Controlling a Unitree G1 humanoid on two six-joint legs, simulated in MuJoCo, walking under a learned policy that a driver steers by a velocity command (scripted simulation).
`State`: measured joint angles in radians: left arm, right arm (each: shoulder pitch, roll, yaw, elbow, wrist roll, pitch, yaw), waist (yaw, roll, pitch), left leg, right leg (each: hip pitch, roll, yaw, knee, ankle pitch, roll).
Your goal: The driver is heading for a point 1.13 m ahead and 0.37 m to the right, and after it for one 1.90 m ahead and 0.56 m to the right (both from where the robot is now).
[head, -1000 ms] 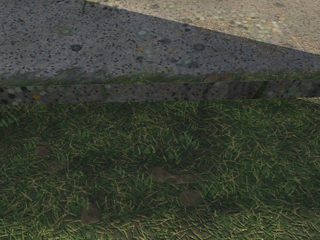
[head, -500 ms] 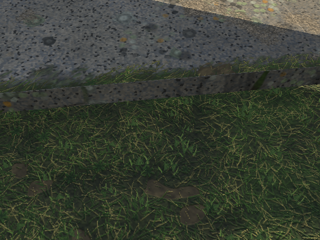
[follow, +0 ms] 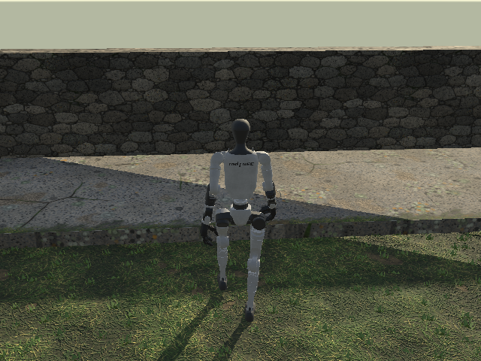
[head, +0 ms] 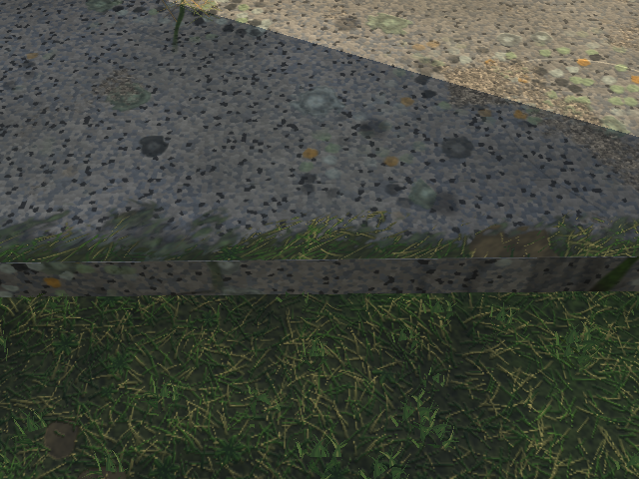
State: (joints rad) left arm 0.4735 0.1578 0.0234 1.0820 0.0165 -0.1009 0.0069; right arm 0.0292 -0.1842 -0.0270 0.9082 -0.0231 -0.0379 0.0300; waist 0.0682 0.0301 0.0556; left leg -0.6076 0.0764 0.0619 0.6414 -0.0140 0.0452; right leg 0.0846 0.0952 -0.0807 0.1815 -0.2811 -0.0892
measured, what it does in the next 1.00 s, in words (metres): walks ahead, turning right: left foot, then right foot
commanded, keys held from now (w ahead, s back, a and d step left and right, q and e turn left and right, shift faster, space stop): w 0.24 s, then w+e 0.76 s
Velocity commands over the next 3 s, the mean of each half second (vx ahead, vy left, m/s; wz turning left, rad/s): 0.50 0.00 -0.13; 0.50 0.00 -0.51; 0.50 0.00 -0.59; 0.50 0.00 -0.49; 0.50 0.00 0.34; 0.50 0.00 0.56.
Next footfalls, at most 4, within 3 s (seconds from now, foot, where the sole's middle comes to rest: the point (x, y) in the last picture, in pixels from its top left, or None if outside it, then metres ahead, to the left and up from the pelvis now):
0.10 left None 0.24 0.10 -0.78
0.66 right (398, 455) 0.52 -0.08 -0.78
1.12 left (357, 308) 0.81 0.01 -0.69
1.30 left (375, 278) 0.86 -0.02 -0.65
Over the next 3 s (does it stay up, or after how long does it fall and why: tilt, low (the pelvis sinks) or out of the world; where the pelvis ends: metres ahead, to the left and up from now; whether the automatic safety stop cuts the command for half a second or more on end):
stays up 1.66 -0.42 0.12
